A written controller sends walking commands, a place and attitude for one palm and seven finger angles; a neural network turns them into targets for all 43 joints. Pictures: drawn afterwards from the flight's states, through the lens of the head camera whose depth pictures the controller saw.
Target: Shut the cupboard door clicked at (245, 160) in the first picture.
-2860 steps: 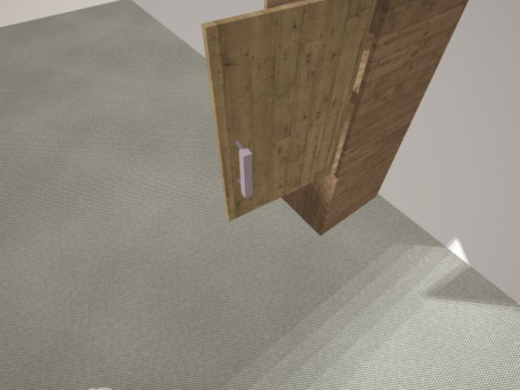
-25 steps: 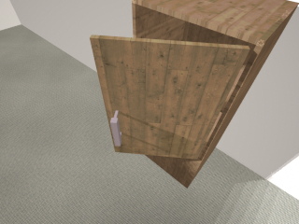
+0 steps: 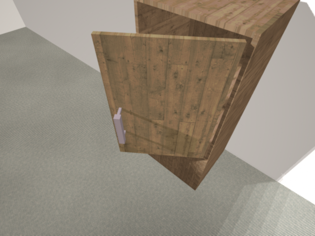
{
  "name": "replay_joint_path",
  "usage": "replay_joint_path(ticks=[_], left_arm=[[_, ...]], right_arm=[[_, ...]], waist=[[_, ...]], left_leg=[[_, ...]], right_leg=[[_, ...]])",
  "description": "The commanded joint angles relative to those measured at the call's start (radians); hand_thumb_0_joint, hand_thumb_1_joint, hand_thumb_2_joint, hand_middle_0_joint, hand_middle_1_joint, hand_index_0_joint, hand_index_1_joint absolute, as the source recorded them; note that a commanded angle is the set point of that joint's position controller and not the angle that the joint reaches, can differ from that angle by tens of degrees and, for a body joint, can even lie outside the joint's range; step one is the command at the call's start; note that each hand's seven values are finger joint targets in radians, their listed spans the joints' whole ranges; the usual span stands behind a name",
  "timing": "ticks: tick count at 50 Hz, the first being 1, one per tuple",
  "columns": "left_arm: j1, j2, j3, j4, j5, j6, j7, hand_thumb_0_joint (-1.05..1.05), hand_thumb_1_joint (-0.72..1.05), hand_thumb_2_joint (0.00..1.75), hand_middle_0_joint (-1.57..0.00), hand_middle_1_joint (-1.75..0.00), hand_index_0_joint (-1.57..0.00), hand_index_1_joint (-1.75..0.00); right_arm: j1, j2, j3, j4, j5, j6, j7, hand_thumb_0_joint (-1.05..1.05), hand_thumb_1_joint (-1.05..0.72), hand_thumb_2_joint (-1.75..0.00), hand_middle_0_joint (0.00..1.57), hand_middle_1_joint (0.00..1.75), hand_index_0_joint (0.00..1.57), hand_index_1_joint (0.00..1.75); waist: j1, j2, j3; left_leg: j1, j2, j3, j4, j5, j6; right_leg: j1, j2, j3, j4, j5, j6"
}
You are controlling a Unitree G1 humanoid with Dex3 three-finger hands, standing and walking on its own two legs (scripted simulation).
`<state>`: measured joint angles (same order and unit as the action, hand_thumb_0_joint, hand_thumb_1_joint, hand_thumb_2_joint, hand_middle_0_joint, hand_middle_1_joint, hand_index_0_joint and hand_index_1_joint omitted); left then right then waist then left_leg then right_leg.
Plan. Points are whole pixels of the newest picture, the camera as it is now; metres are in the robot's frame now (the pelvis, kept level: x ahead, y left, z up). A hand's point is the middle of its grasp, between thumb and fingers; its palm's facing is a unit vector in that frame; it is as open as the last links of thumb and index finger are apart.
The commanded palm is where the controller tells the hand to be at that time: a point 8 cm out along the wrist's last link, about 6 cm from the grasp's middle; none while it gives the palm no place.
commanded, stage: come to a stop and stand still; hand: left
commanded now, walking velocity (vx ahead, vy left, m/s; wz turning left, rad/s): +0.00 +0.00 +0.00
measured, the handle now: (121, 126) +0.52 +0.17 -0.11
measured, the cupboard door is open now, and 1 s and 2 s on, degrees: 36 36 36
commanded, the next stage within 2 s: look again from close up in 0.12 s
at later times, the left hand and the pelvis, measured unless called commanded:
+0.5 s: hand out of the picture +0.00 +0.19 -0.18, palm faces +0.04 -0.98 -0.22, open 7.4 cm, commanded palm none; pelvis +0.00 +0.02 -0.01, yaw +1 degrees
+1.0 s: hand out of the picture +0.03 +0.17 -0.18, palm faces +0.02 -0.98 -0.18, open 7.3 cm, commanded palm none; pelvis +0.04 +0.00 +0.00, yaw +0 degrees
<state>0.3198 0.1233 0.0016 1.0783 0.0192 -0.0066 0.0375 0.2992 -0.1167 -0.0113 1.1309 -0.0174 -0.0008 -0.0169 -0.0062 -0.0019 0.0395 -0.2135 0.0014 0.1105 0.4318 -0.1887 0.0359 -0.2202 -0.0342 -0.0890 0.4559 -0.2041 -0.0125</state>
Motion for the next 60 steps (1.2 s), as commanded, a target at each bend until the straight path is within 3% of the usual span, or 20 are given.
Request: replay_joint_path(ticks=[1,10,11,12,13,14,16,18,20,22,29,36,42,44,48,50,53,55,58,60], left_arm=[[0.081,0.088,0.017,-0.026,-0.002,-0.018,0.004,0.0,0.9,0.9,-0.2,-0.3,-0.2,-0.3],[0.112,0.065,0.015,-0.009,-0.002,-0.023,0.006,0.0,0.9,0.9,-0.2,-0.3,-0.2,-0.3],[0.132,0.106,0.0,0.018,0.013,-0.031,0.036,0.0,0.9,0.9,-0.2,-0.3,-0.2,-0.3],[0.076,0.145,0.011,-0.03,0.002,-0.032,0.025,0.0,0.9,0.9,-0.2,-0.3,-0.2,-0.3],[0.043,0.149,0.023,-0.053,0.003,-0.028,0.018,0.0,0.9,0.9,-0.2,-0.3,-0.2,-0.3],[0.041,0.142,0.021,-0.053,0.001,-0.031,0.016,0.0,0.9,0.9,-0.2,-0.3,-0.2,-0.3],[0.04,0.115,0.017,-0.053,-0.001,-0.031,0.012,0.0,0.9,0.9,-0.2,-0.3,-0.2,-0.3],[0.07,0.081,0.012,-0.042,0.001,-0.023,0.008,0.0,0.9,0.9,-0.2,-0.3,-0.2,-0.3],[0.084,0.068,0.008,-0.034,0.006,-0.017,0.004,0.0,0.9,0.9,-0.2,-0.3,-0.2,-0.3],[0.092,0.062,0.008,-0.032,0.006,-0.017,0.002,0.0,0.9,0.9,-0.2,-0.3,-0.2,-0.3],[0.062,0.088,0.008,-0.043,0.0,-0.026,0.001,0.0,0.9,0.9,-0.2,-0.3,-0.2,-0.3],[0.033,0.127,0.01,-0.042,-0.003,-0.036,0.0,0.0,0.9,0.9,-0.2,-0.3,-0.2,-0.3],[0.024,0.136,0.008,-0.026,-0.005,-0.032,-0.001,0.0,0.9,0.9,-0.2,-0.3,-0.2,-0.3],[0.036,0.121,0.007,-0.014,-0.003,-0.027,-0.003,0.0,0.9,0.9,-0.2,-0.3,-0.2,-0.3],[0.044,0.134,0.016,-0.012,0.003,-0.019,-0.012,0.0,0.9,0.9,-0.2,-0.3,-0.2,-0.3],[0.042,0.13,0.016,-0.017,0.003,-0.02,-0.01,0.0,0.9,0.9,-0.2,-0.3,-0.2,-0.3],[0.047,0.117,0.012,-0.012,-0.002,-0.029,-0.004,0.0,0.9,0.9,-0.2,-0.3,-0.2,-0.3],[0.06,0.111,0.012,-0.002,-0.003,-0.032,0.001,0.0,0.9,0.9,-0.2,-0.3,-0.2,-0.3],[0.064,0.113,0.011,0.007,-0.007,-0.031,0.006,0.0,0.9,0.9,-0.2,-0.3,-0.2,-0.3],[0.065,0.11,0.013,0.009,-0.005,-0.031,0.008,0.0,0.9,0.9,-0.2,-0.3,-0.2,-0.3]], right_arm=[[0.085,-0.07,-0.006,-0.017,0.002,-0.008,-0.002,0.0,-0.9,-0.9,0.2,0.3,0.2,0.3],[0.117,-0.048,-0.003,-0.002,0.003,-0.011,-0.004,0.0,-0.9,-0.9,0.2,0.3,0.2,0.3],[-0.028,-0.113,-0.003,-0.08,0.002,-0.021,0.005,0.0,-0.9,-0.9,0.2,0.3,0.2,0.3],[0.046,-0.073,-0.004,-0.109,0.003,-0.007,0.008,0.0,-0.9,-0.9,0.2,0.3,0.2,0.3],[0.088,-0.067,-0.009,-0.096,-0.004,-0.005,0.01,0.0,-0.9,-0.9,0.2,0.3,0.2,0.3],[0.122,-0.065,-0.006,-0.087,-0.004,-0.007,0.012,0.0,-0.9,-0.9,0.2,0.3,0.2,0.3],[0.139,-0.062,-0.002,-0.098,-0.009,-0.017,0.01,0.0,-0.9,-0.9,0.2,0.3,0.2,0.3],[0.098,-0.092,-0.004,-0.114,-0.006,-0.022,0.004,0.0,-0.9,-0.9,0.2,0.3,0.2,0.3],[0.071,-0.107,-0.007,-0.13,-0.005,-0.024,0.002,0.0,-0.9,-0.9,0.2,0.3,0.2,0.3],[0.059,-0.123,-0.008,-0.134,-0.003,-0.027,0.002,0.0,-0.9,-0.9,0.2,0.3,0.2,0.3],[0.062,-0.131,-0.001,-0.109,-0.001,-0.033,0.003,0.0,-0.9,-0.9,0.2,0.3,0.2,0.3],[0.039,-0.136,0.007,-0.086,0.002,-0.045,0.001,0.0,-0.9,-0.9,0.2,0.3,0.2,0.3],[0.018,-0.138,0.009,-0.065,0.004,-0.042,-0.002,0.0,-0.9,-0.9,0.2,0.3,0.2,0.3],[0.028,-0.123,0.013,-0.052,0.0,-0.037,-0.001,0.0,-0.9,-0.9,0.2,0.3,0.2,0.3],[0.017,-0.117,0.007,-0.057,-0.006,-0.027,0.004,0.0,-0.9,-0.9,0.2,0.3,0.2,0.3],[0.019,-0.104,0.011,-0.055,-0.003,-0.027,0.002,0.0,-0.9,-0.9,0.2,0.3,0.2,0.3],[0.035,-0.107,0.017,-0.042,0.002,-0.043,-0.005,0.0,-0.9,-0.9,0.2,0.3,0.2,0.3],[0.037,-0.106,0.014,-0.03,0.005,-0.048,-0.013,0.0,-0.9,-0.9,0.2,0.3,0.2,0.3],[0.046,-0.115,0.013,-0.02,0.006,-0.048,-0.02,0.0,-0.9,-0.9,0.2,0.3,0.2,0.3],[0.044,-0.108,0.012,-0.015,0.006,-0.047,-0.024,0.0,-0.9,-0.9,0.2,0.3,0.2,0.3]], waist=[[-0.002,-0.007,0.064],[0.002,-0.008,0.077],[0.047,-0.009,0.094],[-0.024,0.009,-0.017],[-0.036,0.016,0.002],[-0.045,0.018,-0.031],[-0.039,0.104,-0.012],[-0.009,0.115,0.036],[0.013,0.081,0.078],[0.021,0.02,0.094],[0.007,-0.047,0.056],[0.006,-0.031,-0.007],[0.006,0.005,-0.004],[0.007,-0.002,-0.014],[0.008,-0.028,0.071],[0.008,-0.03,0.096],[0.009,0.009,0.027],[0.013,0.01,-0.008],[0.01,0.013,-0.056],[0.012,-0.002,-0.045]], left_leg=[[-0.043,0.082,-0.127,-0.122,-0.149,-0.012],[-0.052,0.083,-0.127,-0.121,-0.134,-0.014],[-0.107,0.101,-0.081,0.075,-0.078,-0.046],[-0.046,0.053,-0.086,0.101,-0.173,-0.041],[-0.035,0.046,-0.081,0.105,-0.175,-0.028],[-0.023,0.05,-0.083,0.101,-0.153,-0.023],[-0.056,0.076,-0.134,0.01,-0.174,-0.01],[-0.171,0.116,-0.207,-0.104,-0.295,0.012],[-0.247,0.132,-0.238,-0.171,-0.355,0.026],[-0.251,0.13,-0.234,-0.184,-0.358,0.026],[-0.114,0.107,-0.182,-0.149,-0.197,0.018],[-0.022,0.095,-0.13,-0.089,0.02,0.01],[-0.006,0.098,-0.125,-0.087,0.046,0.003],[-0.006,0.096,-0.117,-0.081,-0.055,0.003],[-0.075,0.067,-0.1,-0.046,-0.233,0.003],[-0.075,0.066,-0.097,-0.036,-0.16,0.003],[-0.006,0.092,-0.114,-0.025,0.121,0.006],[0.028,0.102,-0.11,-0.008,0.252,0.007],[0.067,0.106,-0.108,0.003,0.327,0.003],[0.073,0.107,-0.106,0.004,0.36,0.004]], right_leg=[[-0.064,-0.086,0.135,-0.161,-0.19,-0.025],[-0.07,-0.085,0.121,-0.159,-0.175,-0.028],[-0.077,-0.116,0.143,-0.124,0.046,-0.023],[-0.114,-0.16,0.199,-0.165,-0.295,-0.055],[-0.184,-0.155,0.186,-0.155,-0.389,-0.066],[-0.19,-0.142,0.17,-0.134,-0.364,-0.071],[-0.176,-0.095,0.12,-0.06,-0.291,-0.061],[-0.101,-0.043,0.078,-0.001,-0.221,-0.04],[-0.041,-0.029,0.048,0.032,-0.15,-0.031],[-0.029,-0.032,0.06,0.026,-0.13,-0.028],[-0.05,-0.066,0.108,-0.041,-0.092,-0.029],[-0.002,-0.092,0.121,-0.059,0.029,-0.028],[0.016,-0.094,0.119,-0.071,0.055,-0.028],[0.021,-0.088,0.109,-0.067,-0.055,-0.029],[-0.042,-0.095,0.143,-0.104,-0.279,-0.052],[-0.052,-0.097,0.144,-0.108,-0.22,-0.053],[0.008,-0.088,0.106,-0.033,0.1,-0.037],[0.048,-0.088,0.092,-0.008,0.234,-0.03],[0.083,-0.091,0.085,0.007,0.301,-0.029],[0.089,-0.092,0.077,0.006,0.339,-0.026]])
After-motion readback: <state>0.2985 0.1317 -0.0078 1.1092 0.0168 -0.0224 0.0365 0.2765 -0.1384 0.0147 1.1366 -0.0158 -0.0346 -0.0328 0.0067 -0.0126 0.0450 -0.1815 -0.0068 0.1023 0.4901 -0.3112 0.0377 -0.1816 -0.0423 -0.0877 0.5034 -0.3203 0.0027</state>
